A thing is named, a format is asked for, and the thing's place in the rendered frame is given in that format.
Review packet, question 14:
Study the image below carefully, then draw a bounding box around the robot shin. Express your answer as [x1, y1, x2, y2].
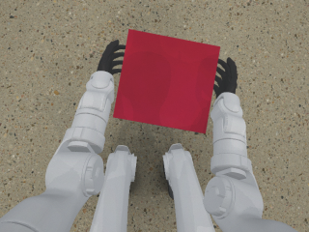
[168, 143, 193, 190]
[105, 145, 131, 169]

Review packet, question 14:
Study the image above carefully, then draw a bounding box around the left robot hand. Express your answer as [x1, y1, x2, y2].
[97, 40, 126, 75]

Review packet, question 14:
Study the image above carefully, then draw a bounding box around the left robot forearm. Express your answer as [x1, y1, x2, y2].
[45, 71, 114, 186]

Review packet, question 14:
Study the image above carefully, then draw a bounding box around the right robot upper arm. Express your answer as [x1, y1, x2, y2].
[203, 175, 298, 232]

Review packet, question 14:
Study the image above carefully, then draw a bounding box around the carton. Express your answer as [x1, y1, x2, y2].
[113, 29, 220, 133]

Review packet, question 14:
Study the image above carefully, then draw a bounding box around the right robot hand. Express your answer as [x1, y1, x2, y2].
[213, 57, 238, 99]

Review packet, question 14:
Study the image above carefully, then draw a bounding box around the left robot shin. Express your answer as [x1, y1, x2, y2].
[105, 145, 131, 169]

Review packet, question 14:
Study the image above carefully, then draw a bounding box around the right robot forearm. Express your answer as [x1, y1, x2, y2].
[211, 92, 264, 207]

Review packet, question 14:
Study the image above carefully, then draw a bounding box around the left robot upper arm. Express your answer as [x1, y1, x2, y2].
[0, 151, 104, 232]

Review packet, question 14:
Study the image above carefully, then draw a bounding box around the right robot shin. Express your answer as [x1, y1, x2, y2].
[168, 143, 193, 190]

